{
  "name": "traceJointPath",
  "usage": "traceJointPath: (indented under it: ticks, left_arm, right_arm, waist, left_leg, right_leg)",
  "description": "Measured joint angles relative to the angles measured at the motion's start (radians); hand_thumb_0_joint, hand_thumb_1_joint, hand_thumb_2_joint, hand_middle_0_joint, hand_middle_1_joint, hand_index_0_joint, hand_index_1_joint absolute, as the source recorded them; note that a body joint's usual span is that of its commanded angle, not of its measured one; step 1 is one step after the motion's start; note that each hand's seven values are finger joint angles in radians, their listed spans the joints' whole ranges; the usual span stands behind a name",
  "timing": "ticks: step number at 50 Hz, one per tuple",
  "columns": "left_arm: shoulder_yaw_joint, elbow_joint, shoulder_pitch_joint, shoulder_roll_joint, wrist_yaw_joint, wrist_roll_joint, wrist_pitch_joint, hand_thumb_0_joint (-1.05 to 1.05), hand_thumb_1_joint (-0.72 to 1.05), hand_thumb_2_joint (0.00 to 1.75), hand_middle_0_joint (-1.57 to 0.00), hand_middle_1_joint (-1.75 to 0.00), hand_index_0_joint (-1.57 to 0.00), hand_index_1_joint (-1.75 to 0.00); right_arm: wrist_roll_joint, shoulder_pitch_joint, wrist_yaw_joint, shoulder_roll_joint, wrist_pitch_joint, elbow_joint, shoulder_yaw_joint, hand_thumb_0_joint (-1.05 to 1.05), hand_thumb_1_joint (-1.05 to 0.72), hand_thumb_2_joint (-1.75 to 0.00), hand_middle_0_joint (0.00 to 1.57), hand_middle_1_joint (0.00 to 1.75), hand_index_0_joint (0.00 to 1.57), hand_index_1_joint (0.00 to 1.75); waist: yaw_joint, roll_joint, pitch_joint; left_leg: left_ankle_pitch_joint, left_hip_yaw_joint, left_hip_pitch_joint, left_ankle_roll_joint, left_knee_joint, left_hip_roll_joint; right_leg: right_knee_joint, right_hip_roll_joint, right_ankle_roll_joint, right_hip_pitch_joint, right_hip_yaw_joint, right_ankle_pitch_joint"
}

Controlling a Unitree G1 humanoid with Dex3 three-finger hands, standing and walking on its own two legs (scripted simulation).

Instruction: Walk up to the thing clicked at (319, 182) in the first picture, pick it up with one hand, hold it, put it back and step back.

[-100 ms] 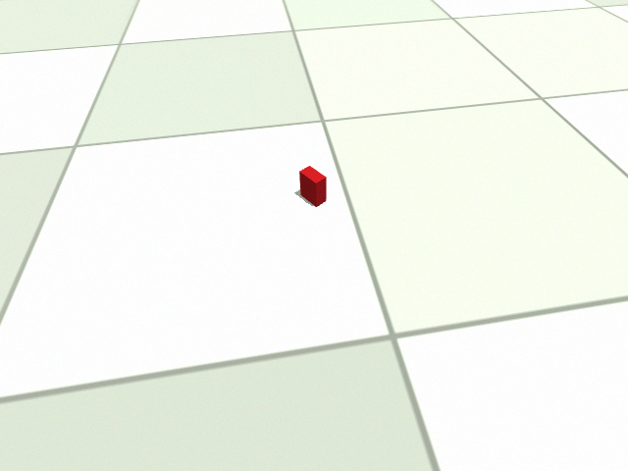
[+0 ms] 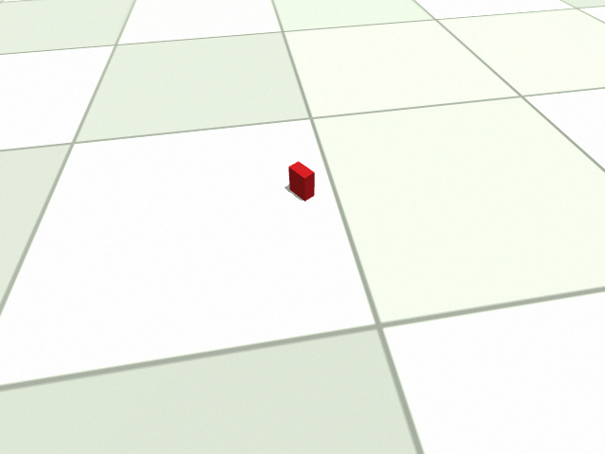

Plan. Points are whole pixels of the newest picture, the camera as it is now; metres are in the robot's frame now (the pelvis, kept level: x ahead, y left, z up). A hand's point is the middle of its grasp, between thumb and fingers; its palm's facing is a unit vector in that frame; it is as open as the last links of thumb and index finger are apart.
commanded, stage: stand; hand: left
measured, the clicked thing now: (301, 181) +1.41 +0.05 -0.71
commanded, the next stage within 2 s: walk up in 1.02 s
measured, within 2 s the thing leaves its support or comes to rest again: neither
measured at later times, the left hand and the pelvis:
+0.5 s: hand out of the picture +0.08 +0.25 -0.16, palm faces -0.02 -0.94 -0.34, open 7.4 cm; pelvis +0.01 +0.00 +0.00, yaw +0 degrees
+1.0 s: hand out of the picture +0.08 +0.25 -0.16, palm faces -0.02 -0.94 -0.34, open 7.4 cm; pelvis +0.01 +0.00 +0.00, yaw +0 degrees
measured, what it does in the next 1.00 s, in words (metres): stands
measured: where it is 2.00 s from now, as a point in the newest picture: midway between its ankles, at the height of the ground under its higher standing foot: (347, 425)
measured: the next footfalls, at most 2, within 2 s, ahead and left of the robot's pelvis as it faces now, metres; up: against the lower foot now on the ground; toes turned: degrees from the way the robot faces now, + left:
right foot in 1.32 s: +0.19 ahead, -0.21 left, +0.00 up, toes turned -9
left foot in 1.82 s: +0.47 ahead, +0.03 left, +0.00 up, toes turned -1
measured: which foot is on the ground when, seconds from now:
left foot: down 0.00-1.00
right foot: down 0.00-1.00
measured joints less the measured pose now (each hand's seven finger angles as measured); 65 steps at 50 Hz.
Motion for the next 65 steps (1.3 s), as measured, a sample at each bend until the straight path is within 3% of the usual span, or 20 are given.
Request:
traceJointPath:
  ticks: [51, 54, 56, 58, 60, 65]
  left_arm:
    - [0.004, -0.001, 0.005, 0.003, 0.002, 0.001, 0.001, 0.01, 0.91, 0.9, -0.2, -0.3, -0.2, -0.3]
    - [0.033, -0.04, 0.044, 0.017, -0.03, 0.019, 0.002, 0.01, 0.91, 0.9, -0.2, -0.3, -0.2, -0.3]
    - [0.05, -0.053, 0.071, 0.035, -0.044, 0.029, 0.011, 0.01, 0.91, 0.89, -0.2, -0.3, -0.21, -0.3]
    - [0.06, -0.064, 0.081, 0.055, -0.054, 0.032, 0.013, 0.01, 0.91, 0.89, -0.2, -0.3, -0.2, -0.3]
    - [0.068, -0.082, 0.084, 0.081, -0.065, 0.029, 0.007, 0.01, 0.91, 0.9, -0.2, -0.3, -0.2, -0.3]
    - [0.087, -0.126, 0.104, 0.113, -0.091, 0.025, -0.007, 0.01, 0.91, 0.9, -0.2, -0.3, -0.2, -0.3]
  right_arm:
    - [-0.001, 0.008, -0.002, -0.005, 0.001, 0.001, -0.001, 0.01, -0.9, -0.89, 0.2, 0.3, 0.2, 0.3]
    - [-0.022, 0.038, 0.023, -0.005, -0.017, -0.036, -0.033, 0.01, -0.9, -0.89, 0.2, 0.3, 0.2, 0.3]
    - [-0.03, 0.064, 0.033, -0.011, -0.036, -0.063, -0.053, 0.01, -0.9, -0.89, 0.2, 0.3, 0.21, 0.3]
    - [-0.033, 0.093, 0.035, -0.023, -0.051, -0.084, -0.069, 0.01, -0.9, -0.89, 0.21, 0.3, 0.21, 0.3]
    - [-0.037, 0.121, 0.036, -0.033, -0.054, -0.093, -0.078, 0.01, -0.9, -0.89, 0.21, 0.3, 0.21, 0.3]
    - [-0.043, 0.166, 0.05, -0.081, -0.035, -0.101, -0.098, 0.01, -0.9, -0.89, 0.21, 0.3, 0.21, 0.3]
  waist:
    - [-0.003, -0.002, -0.005]
    - [0.003, -0.015, -0.025]
    - [-0.001, -0.02, -0.044]
    - [-0.017, -0.017, -0.04]
    - [-0.023, -0.027, -0.029]
    - [-0.024, -0.018, -0.009]
  left_leg:
    - [0.002, 0.002, 0.024, 0.002, -0.031, -0.002]
    - [-0.115, 0.021, 0.002, 0.034, 0.038, -0.007]
    - [-0.119, 0.037, 0.003, 0.048, 0.044, -0.003]
    - [-0.076, 0.037, 0.02, 0.055, 0.027, 0.009]
    - [-0.079, 0.041, 0.047, 0.043, 0.011, 0.016]
    - [-0.146, 0.069, 0.113, 0.002, 0.034, 0.057]
  right_leg:
    - [-0.031, -0.002, 0.003, 0.024, 0.001, 0.002]
    - [0.103, -0.005, -0.02, -0.034, 0.02, -0.167]
    - [0.278, -0.004, -0.022, -0.115, 0.02, -0.233]
    - [0.399, -0.006, -0.023, -0.184, 0.021, -0.237]
    - [0.428, -0.029, -0.02, -0.234, 0.032, -0.236]
    - [0.3, -0.083, -0.006, -0.273, 0.015, -0.141]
